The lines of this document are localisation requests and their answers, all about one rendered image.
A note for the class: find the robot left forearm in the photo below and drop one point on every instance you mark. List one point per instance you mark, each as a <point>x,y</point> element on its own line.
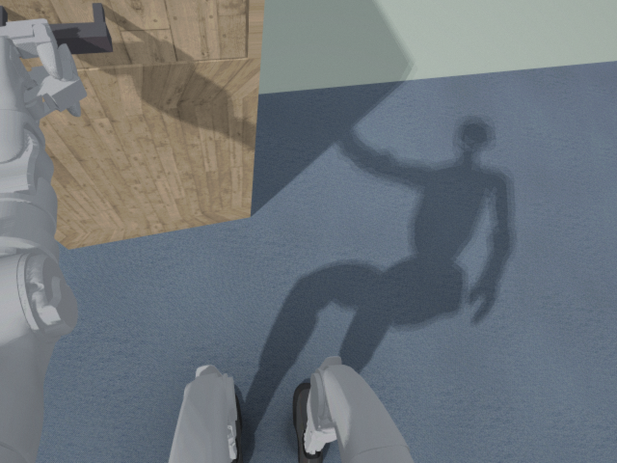
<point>28,202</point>

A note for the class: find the right robot thigh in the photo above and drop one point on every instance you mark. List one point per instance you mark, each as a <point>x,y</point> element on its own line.
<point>364,430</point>

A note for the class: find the handle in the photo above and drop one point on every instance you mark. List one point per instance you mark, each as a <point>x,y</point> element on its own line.
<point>81,38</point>

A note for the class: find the cabinet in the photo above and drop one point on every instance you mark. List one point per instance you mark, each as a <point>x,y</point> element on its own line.
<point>158,147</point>

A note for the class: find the left robot upper arm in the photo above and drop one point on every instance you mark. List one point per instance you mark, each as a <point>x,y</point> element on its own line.
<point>37,307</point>

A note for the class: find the left robot thigh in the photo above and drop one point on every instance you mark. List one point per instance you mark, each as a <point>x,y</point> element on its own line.
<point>208,409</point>

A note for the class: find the left robot hand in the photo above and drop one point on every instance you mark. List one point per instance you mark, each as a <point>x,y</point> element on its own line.
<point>57,81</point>

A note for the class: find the drawer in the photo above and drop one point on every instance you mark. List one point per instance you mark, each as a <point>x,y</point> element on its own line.
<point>147,31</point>

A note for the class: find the robot thigh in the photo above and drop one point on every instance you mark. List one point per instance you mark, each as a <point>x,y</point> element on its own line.
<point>208,409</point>
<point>364,430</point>

